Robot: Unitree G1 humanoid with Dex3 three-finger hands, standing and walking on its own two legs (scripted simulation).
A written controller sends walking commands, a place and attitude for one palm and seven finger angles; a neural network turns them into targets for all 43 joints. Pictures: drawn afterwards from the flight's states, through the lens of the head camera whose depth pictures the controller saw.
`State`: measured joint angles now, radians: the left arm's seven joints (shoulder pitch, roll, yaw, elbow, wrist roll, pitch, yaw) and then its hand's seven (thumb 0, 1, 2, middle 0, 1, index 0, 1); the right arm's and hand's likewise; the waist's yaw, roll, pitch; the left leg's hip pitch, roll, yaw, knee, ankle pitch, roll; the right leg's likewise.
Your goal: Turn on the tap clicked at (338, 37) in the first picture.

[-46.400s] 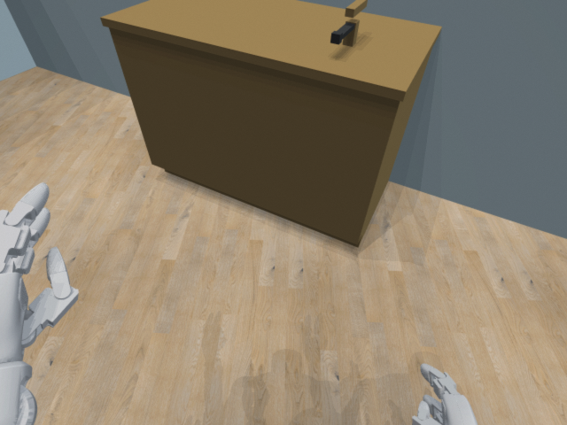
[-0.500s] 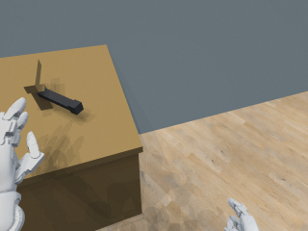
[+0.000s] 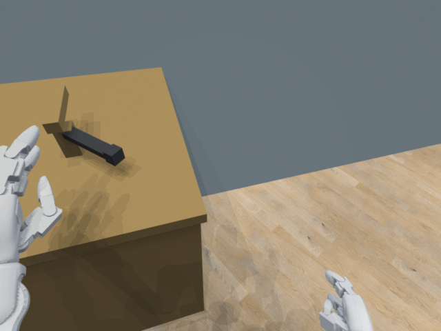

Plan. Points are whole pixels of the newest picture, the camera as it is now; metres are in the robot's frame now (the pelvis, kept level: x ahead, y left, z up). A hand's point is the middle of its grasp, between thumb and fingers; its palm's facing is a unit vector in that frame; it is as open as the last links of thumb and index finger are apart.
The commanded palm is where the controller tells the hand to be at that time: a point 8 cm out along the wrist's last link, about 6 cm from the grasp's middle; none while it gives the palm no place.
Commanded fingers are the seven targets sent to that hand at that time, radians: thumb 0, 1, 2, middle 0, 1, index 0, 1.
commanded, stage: come to a stop and stand still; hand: left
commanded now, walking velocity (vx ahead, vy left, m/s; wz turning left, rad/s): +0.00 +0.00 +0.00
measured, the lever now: (114, 154) +0.40 +0.26 +0.09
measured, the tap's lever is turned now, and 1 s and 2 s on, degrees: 44 44 44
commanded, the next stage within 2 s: look again from close up in 0.80 s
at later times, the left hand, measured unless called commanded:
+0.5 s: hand (55, 198) +0.24 +0.26 +0.17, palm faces +0.41 -0.83 -0.38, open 7.4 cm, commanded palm +0.17 +0.28 +0.17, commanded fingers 0.00 0.90 0.90 -0.20 -0.30 -0.20 -0.30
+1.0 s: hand (58, 210) +0.23 +0.26 +0.16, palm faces +0.36 -0.86 -0.36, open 7.4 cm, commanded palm +0.17 +0.29 +0.17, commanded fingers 0.00 0.90 0.90 -0.20 -0.30 -0.20 -0.30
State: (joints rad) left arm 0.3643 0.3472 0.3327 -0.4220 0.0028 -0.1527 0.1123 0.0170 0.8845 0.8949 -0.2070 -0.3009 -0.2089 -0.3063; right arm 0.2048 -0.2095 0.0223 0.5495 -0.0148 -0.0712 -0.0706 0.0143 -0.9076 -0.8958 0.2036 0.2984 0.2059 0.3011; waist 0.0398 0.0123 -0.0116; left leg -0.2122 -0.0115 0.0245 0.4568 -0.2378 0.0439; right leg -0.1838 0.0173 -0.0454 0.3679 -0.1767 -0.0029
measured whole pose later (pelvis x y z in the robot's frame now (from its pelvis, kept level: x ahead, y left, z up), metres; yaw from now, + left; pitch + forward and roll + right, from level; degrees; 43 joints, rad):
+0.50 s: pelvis +0.00 +0.01 +0.00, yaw -2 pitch +0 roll -1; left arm 0.35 0.39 0.43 -0.44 -0.04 -0.23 0.09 0.02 0.88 0.89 -0.21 -0.30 -0.21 -0.31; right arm 0.23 -0.22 0.02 0.59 0.01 -0.13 -0.02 0.02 -0.91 -0.90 0.20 0.30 0.21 0.30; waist 0.03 -0.03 0.06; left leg -0.23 -0.01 0.06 0.50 -0.27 0.05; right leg -0.23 0.02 -0.01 0.44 -0.21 0.00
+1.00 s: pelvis +0.00 +0.01 +0.00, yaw -2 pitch +0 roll -1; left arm 0.39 0.35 0.34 -0.42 -0.04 -0.21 0.09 0.01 0.89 0.90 -0.20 -0.30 -0.21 -0.31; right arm 0.20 -0.19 0.04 0.55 -0.01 -0.08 -0.04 0.01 -0.91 -0.90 0.20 0.30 0.21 0.30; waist 0.04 -0.01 0.01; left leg -0.21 -0.03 0.06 0.44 -0.24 0.06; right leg -0.21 0.00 -0.01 0.39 -0.18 0.01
